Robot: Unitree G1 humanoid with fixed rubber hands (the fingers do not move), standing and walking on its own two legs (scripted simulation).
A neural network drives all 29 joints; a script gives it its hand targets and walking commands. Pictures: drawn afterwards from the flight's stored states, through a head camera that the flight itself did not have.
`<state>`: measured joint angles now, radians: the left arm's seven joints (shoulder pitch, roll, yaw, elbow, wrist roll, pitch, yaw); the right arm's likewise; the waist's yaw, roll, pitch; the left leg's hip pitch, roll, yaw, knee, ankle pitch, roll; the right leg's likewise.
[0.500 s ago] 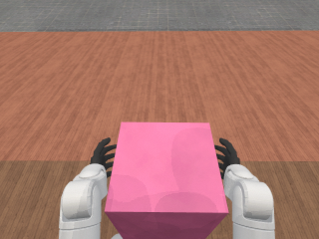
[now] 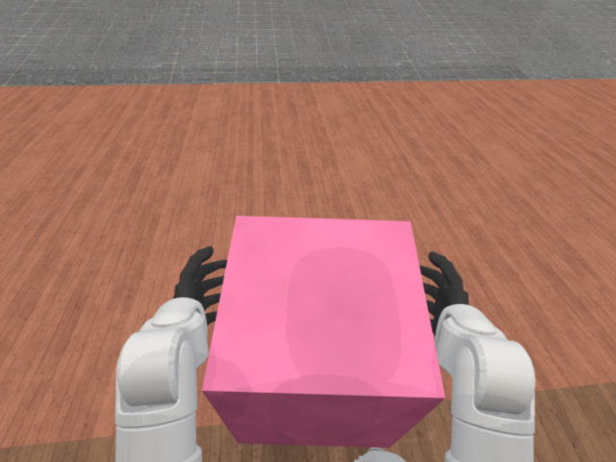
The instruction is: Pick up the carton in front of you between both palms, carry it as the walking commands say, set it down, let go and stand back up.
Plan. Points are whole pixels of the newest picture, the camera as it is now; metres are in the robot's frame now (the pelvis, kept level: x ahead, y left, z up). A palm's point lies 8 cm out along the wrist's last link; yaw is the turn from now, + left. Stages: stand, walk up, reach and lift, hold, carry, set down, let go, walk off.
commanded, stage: carry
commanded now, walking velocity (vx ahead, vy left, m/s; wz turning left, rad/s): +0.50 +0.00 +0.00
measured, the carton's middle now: (318, 340) +0.27 -0.01 +0.01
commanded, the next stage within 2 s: none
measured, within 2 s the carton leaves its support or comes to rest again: neither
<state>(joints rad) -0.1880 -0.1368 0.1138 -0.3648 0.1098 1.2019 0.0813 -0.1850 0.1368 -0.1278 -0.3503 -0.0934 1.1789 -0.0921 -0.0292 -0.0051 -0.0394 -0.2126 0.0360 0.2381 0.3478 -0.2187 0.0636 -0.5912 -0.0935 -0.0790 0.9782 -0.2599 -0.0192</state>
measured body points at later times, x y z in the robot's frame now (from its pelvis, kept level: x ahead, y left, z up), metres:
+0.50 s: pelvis +0.32 -0.06 -0.01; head +0.41 -0.07 +0.43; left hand +0.69 +0.12 +0.07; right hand +0.72 -0.19 +0.06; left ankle +0.36 +0.09 -0.68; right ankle +0.30 -0.11 -0.75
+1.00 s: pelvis +0.67 -0.03 -0.06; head +0.74 -0.02 +0.39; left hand +1.05 +0.11 +0.03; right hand +1.05 -0.19 +0.04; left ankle +0.58 +0.02 -0.78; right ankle +0.76 -0.16 -0.75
